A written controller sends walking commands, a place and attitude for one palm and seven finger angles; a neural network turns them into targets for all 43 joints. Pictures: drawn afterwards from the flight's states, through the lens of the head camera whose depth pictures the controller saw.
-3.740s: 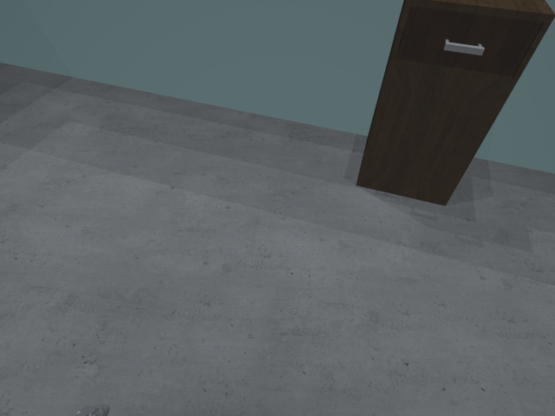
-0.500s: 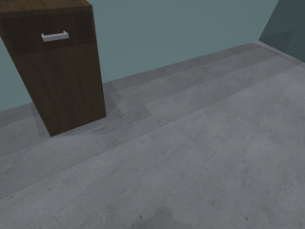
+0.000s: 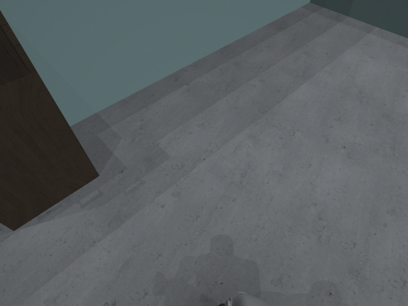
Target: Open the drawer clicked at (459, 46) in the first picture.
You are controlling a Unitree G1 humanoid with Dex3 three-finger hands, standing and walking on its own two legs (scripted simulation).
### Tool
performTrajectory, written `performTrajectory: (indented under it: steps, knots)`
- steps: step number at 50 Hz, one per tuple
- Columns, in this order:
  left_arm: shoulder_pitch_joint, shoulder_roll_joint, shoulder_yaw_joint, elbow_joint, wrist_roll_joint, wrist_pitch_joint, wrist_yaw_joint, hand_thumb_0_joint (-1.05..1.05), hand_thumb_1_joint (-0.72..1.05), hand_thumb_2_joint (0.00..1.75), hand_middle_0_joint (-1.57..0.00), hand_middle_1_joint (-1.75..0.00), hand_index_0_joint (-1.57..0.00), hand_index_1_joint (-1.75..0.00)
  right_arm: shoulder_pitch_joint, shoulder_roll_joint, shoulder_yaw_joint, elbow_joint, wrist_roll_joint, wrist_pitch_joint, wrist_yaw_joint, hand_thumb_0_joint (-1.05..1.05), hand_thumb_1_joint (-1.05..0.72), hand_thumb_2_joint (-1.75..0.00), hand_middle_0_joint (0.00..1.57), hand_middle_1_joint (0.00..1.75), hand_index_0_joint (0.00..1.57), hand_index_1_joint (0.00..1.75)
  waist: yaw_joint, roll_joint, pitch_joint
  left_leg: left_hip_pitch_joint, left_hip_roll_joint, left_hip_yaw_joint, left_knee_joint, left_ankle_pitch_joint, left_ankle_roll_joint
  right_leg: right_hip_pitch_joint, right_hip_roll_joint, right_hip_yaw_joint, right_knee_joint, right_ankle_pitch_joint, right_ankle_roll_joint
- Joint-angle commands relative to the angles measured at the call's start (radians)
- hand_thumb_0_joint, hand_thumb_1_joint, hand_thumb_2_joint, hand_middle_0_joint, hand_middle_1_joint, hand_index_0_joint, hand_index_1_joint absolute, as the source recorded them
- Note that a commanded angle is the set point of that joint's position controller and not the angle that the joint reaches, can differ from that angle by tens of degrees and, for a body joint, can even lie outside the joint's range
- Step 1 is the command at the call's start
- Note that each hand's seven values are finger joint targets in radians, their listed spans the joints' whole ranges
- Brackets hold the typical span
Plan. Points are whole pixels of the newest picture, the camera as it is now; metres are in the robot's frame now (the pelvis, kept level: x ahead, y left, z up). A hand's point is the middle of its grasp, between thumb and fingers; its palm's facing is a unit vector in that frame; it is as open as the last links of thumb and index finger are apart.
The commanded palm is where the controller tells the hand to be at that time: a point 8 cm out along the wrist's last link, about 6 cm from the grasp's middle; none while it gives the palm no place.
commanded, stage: walk to a spot facing it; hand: left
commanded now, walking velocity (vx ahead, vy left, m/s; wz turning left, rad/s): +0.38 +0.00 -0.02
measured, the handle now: out of the picture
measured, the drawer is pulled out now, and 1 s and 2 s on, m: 0.00 0.00 0.00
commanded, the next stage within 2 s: turn to face it in 0.20 s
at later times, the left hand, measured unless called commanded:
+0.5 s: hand (120, 283) +0.19 +0.20 -0.17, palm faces +0.11 -0.98 -0.15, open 7.4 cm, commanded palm none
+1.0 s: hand (132, 210) +0.34 +0.19 -0.11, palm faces +0.33 -0.90 -0.29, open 7.4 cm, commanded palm none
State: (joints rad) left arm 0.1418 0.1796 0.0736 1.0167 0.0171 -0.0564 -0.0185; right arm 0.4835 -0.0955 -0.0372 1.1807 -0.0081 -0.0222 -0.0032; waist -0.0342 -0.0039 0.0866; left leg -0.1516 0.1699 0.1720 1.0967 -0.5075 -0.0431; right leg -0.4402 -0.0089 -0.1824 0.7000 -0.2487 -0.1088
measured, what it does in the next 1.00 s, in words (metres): walks ahead, turning left: left foot, then right foot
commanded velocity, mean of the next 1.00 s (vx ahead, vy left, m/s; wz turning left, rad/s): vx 0.08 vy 0.00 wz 0.45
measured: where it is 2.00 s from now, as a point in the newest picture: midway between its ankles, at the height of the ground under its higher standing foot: (209, 283)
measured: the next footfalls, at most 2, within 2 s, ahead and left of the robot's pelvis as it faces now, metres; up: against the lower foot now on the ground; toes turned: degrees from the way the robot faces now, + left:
left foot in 0.42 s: +0.35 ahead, +0.14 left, +0.00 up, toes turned +10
right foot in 0.86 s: +0.37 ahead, -0.11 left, +0.00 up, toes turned +10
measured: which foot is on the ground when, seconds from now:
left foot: up 0.00-0.40, down 0.42-0.86, up 0.88-1.00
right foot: down 0.00-0.44, up 0.46-0.84, down 0.86-1.00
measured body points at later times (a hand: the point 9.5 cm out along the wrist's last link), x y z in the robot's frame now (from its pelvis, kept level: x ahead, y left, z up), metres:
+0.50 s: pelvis +0.23 +0.04 +0.01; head +0.25 +0.06 +0.46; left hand +0.18 +0.25 -0.16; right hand +0.34 -0.19 -0.12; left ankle +0.31 +0.13 -0.71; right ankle +0.11 -0.08 -0.64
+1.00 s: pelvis +0.29 -0.03 +0.03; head +0.32 -0.06 +0.47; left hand +0.32 +0.24 -0.09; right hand +0.42 -0.27 -0.14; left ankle +0.25 +0.10 -0.63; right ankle +0.33 -0.11 -0.71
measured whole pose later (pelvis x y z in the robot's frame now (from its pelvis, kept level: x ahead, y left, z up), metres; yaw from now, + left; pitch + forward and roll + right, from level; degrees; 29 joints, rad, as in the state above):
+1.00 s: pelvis +0.29 -0.03 +0.03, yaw +20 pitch +0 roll +2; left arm 0.16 0.16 0.04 0.88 0.02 0.01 0.03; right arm 0.23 -0.26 -0.10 0.94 -0.03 0.07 0.02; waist -0.05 0.05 0.05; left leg -0.54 0.00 0.00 1.14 -0.38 -0.05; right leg -0.25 -0.08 -0.15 0.54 -0.29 -0.03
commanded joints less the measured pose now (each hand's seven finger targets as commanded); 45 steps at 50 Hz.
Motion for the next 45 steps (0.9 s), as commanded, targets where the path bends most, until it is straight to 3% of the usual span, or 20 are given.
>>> performTrajectory:
  steps: [1,3,5,16,17,19,20,21,22,23,25,27,31,37,40,41,42,43,44,45]
  knots:
    - [0.197,0.113,0.011,0.023,-0.003,-0.010,0.033,0.00,0.90,0.90,-0.20,-0.30,-0.20,-0.30,-0.139,-0.090,-0.024,-0.141,-0.014,-0.039,-0.009,0.00,-0.90,-0.90,0.20,0.30,0.20,0.30,0.072,0.000,-0.044,-0.445,0.035,-0.148,0.259,0.177,0.033,0.255,-0.332,0.457,-0.456,0.089,-0.097]
    - [0.158,0.084,-0.002,0.026,0.007,-0.026,0.037,0.00,0.90,0.90,-0.20,-0.30,-0.20,-0.30,-0.055,-0.062,-0.019,-0.113,-0.019,-0.018,-0.005,0.00,-0.90,-0.90,0.20,0.30,0.20,0.30,0.008,-0.012,-0.055,-0.374,0.036,-0.134,0.152,0.197,0.021,0.172,-0.288,0.330,-0.474,0.156,-0.076]
    - [0.153,0.070,-0.004,0.023,0.008,-0.032,0.035,0.00,0.90,0.90,-0.20,-0.30,-0.20,-0.30,-0.052,-0.055,-0.018,-0.118,-0.021,-0.005,0.000,0.00,-0.90,-0.90,0.20,0.30,0.20,0.30,-0.008,-0.049,-0.049,-0.375,0.030,-0.112,0.057,0.227,0.005,0.147,-0.249,0.249,-0.480,0.203,-0.066]
    - [0.256,0.108,-0.014,0.072,0.004,-0.032,0.040,0.00,0.90,0.90,-0.20,-0.30,-0.20,-0.30,-0.379,-0.103,-0.008,-0.228,-0.013,-0.024,0.030,0.00,-0.90,-0.90,0.20,0.30,0.20,0.30,0.055,-0.081,0.019,-0.368,-0.058,-0.034,-0.415,0.348,0.032,0.393,-0.239,0.157,-0.400,0.570,-0.019]
    - [0.260,0.109,-0.014,0.074,0.003,-0.030,0.044,0.00,0.90,0.90,-0.20,-0.30,-0.20,-0.30,-0.364,-0.106,-0.009,-0.224,-0.013,-0.025,0.026,0.00,-0.90,-0.90,0.20,0.30,0.20,0.30,0.045,-0.089,0.008,-0.325,-0.080,-0.024,-0.442,0.340,0.044,0.413,-0.242,0.135,-0.356,0.669,-0.008]
    - [0.248,0.117,-0.014,0.072,0.000,-0.024,0.053,0.00,0.90,0.90,-0.20,-0.30,-0.20,-0.30,-0.188,-0.148,-0.019,-0.172,-0.021,-0.029,0.014,0.00,-0.90,-0.90,0.20,0.30,0.20,0.30,-0.033,-0.053,-0.088,-0.098,-0.127,-0.022,-0.575,0.482,0.068,0.424,-0.204,0.061,-0.102,0.772,0.050]
    - [0.258,0.112,-0.014,0.057,-0.010,-0.018,0.053,0.00,0.90,0.90,-0.20,-0.30,-0.20,-0.30,-0.065,-0.215,-0.032,-0.144,-0.029,-0.032,0.006,0.00,-0.90,-0.90,0.20,0.30,0.20,0.30,-0.072,0.052,-0.202,0.152,-0.034,-0.118,-0.569,0.821,0.120,0.277,-0.144,0.015,0.113,0.584,0.104]
    - [0.302,0.065,-0.020,0.039,-0.028,-0.016,0.048,0.00,0.90,0.90,-0.20,-0.30,-0.20,-0.30,0.013,-0.310,-0.051,-0.135,-0.028,-0.027,-0.002,0.00,-0.90,-0.90,0.20,0.30,0.20,0.30,-0.071,0.267,-0.306,0.361,0.211,-0.412,-0.568,1.235,0.255,0.039,-0.018,0.000,0.421,-0.075,0.141]
    - [0.271,0.068,-0.023,0.008,-0.019,-0.014,0.054,0.00,0.90,0.90,-0.20,-0.30,-0.20,-0.30,0.005,-0.329,-0.045,-0.133,-0.006,-0.017,-0.009,0.00,-0.90,-0.90,0.20,0.30,0.20,0.30,-0.054,0.261,-0.325,0.302,0.284,-0.501,-0.644,1.261,0.319,0.003,0.001,0.106,0.590,-0.397,0.135]
    - [0.201,0.067,-0.024,-0.015,-0.020,-0.002,0.056,0.00,0.90,0.90,-0.20,-0.30,-0.20,-0.30,-0.056,-0.319,-0.046,-0.151,-0.004,-0.021,-0.018,0.00,-0.90,-0.90,0.20,0.30,0.20,0.30,-0.048,0.222,-0.250,0.217,0.285,-0.512,-0.683,1.099,0.327,-0.091,-0.042,0.162,0.631,-0.350,0.143]
    - [0.136,0.064,-0.009,-0.027,-0.005,0.011,0.043,0.00,0.90,0.90,-0.20,-0.30,-0.20,-0.30,-0.185,-0.239,-0.032,-0.195,-0.010,-0.020,-0.020,0.00,-0.90,-0.90,0.20,0.30,0.20,0.30,-0.004,0.123,-0.123,0.011,0.181,-0.417,-0.736,0.837,0.260,-0.092,-0.099,0.186,0.562,-0.252,0.159]
    - [0.176,0.041,-0.003,-0.026,-0.005,0.040,0.039,0.00,0.90,0.90,-0.20,-0.30,-0.20,-0.30,-0.264,-0.229,-0.030,-0.220,-0.011,-0.016,-0.016,0.00,-0.90,-0.90,0.20,0.30,0.20,0.30,0.044,0.120,-0.115,-0.116,0.113,-0.310,-0.769,0.734,0.211,-0.003,-0.098,0.161,0.450,-0.196,0.172]
    - [0.163,0.047,0.013,-0.065,0.000,0.070,0.039,0.00,0.90,0.90,-0.20,-0.30,-0.20,-0.30,-0.280,-0.250,-0.052,-0.254,-0.016,0.005,-0.006,0.00,-0.90,-0.90,0.20,0.30,0.20,0.30,0.041,0.120,-0.129,-0.185,0.068,-0.345,-0.822,0.439,0.207,0.024,-0.078,0.141,0.327,-0.140,0.183]
    - [0.062,0.067,0.018,-0.151,-0.003,0.075,0.039,0.00,0.90,0.90,-0.20,-0.30,-0.20,-0.30,-0.271,-0.288,-0.076,-0.283,-0.022,0.032,0.000,0.00,-0.90,-0.90,0.20,0.30,0.20,0.30,0.016,0.170,-0.116,-0.175,0.049,-0.448,-0.796,0.338,0.208,0.058,-0.040,0.138,0.114,-0.146,0.183]
    - [0.116,0.083,0.019,-0.160,-0.009,0.063,0.042,0.00,0.90,0.90,-0.20,-0.30,-0.20,-0.30,-0.299,-0.298,-0.087,-0.306,-0.019,0.042,0.002,0.00,-0.90,-0.90,0.20,0.30,0.20,0.30,0.051,0.161,-0.139,-0.205,0.018,-0.459,-0.701,0.436,0.179,0.209,-0.010,0.130,-0.110,-0.063,0.176]
    - [0.153,0.107,0.023,-0.154,-0.008,0.055,0.046,0.00,0.90,0.90,-0.20,-0.30,-0.20,-0.30,-0.304,-0.284,-0.087,-0.316,-0.013,0.044,0.004,0.00,-0.90,-0.90,0.20,0.30,0.20,0.30,0.071,0.115,-0.151,-0.264,-0.024,-0.439,-0.629,0.407,0.141,0.318,-0.036,0.146,-0.263,0.016,0.170]
    - [0.177,0.189,0.037,-0.161,0.007,0.044,0.054,0.00,0.90,0.90,-0.20,-0.30,-0.20,-0.30,-0.283,-0.222,-0.079,-0.330,-0.002,0.045,0.011,0.00,-0.90,-0.90,0.20,0.30,0.20,0.30,0.080,-0.096,-0.164,-0.423,-0.129,-0.318,-0.433,0.220,0.063,0.449,-0.239,0.343,-0.422,-0.032,0.116]
    - [0.152,0.279,0.046,-0.184,0.013,0.045,0.058,0.00,0.90,0.90,-0.20,-0.30,-0.20,-0.30,-0.273,-0.177,-0.072,-0.359,-0.007,0.046,0.012,0.00,-0.90,-0.90,0.20,0.30,0.20,0.30,0.071,-0.315,-0.133,-0.524,-0.235,-0.177,-0.179,-0.062,-0.003,0.396,-0.487,0.559,-0.473,0.087,0.009]
    - [0.109,0.252,0.045,-0.202,0.004,0.044,0.061,0.00,0.90,0.90,-0.20,-0.30,-0.20,-0.30,-0.273,-0.243,-0.084,-0.350,-0.019,0.058,0.011,0.00,-0.90,-0.90,0.20,0.30,0.20,0.30,0.064,-0.261,-0.119,-0.465,-0.168,-0.239,-0.022,-0.050,0.009,0.257,-0.494,0.510,-0.477,0.032,-0.027]
    - [0.042,0.225,0.035,-0.216,0.005,0.048,0.060,0.00,0.90,0.90,-0.20,-0.30,-0.20,-0.30,-0.283,-0.227,-0.087,-0.335,-0.018,0.069,0.016,0.00,-0.90,-0.90,0.20,0.30,0.20,0.30,0.031,-0.196,-0.064,-0.453,-0.153,-0.229,0.085,0.011,0.007,0.173,-0.436,0.455,-0.480,-0.026,-0.020]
